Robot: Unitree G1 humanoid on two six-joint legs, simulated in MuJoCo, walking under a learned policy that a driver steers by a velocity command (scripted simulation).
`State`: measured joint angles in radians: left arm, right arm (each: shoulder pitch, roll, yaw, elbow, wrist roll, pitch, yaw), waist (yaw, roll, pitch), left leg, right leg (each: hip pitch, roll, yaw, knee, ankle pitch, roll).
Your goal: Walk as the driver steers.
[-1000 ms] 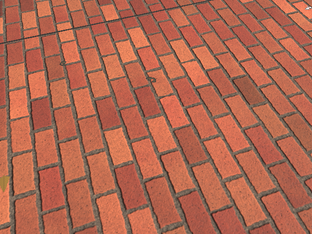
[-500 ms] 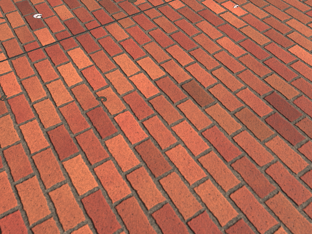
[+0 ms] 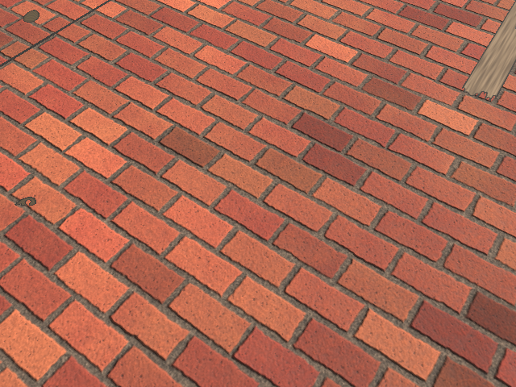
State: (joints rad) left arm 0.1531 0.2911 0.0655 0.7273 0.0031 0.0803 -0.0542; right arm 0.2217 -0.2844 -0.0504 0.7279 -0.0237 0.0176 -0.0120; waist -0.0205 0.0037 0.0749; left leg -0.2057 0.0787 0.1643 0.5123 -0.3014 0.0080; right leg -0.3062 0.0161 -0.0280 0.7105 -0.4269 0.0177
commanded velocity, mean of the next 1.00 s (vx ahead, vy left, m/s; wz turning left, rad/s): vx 0.00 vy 0.00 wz -0.29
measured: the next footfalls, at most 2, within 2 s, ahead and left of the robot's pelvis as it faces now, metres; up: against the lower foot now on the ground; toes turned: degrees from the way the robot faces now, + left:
right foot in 0.04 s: +0.03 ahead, -0.10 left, +0.00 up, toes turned -3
left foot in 0.54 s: +0.08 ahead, +0.08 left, +0.00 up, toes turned -16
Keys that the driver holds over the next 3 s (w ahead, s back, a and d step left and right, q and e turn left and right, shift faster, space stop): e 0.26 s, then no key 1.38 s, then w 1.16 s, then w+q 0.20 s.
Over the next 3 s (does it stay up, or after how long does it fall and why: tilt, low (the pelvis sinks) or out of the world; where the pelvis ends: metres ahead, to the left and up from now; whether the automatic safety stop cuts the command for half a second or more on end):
stays up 0.59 -0.21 0.00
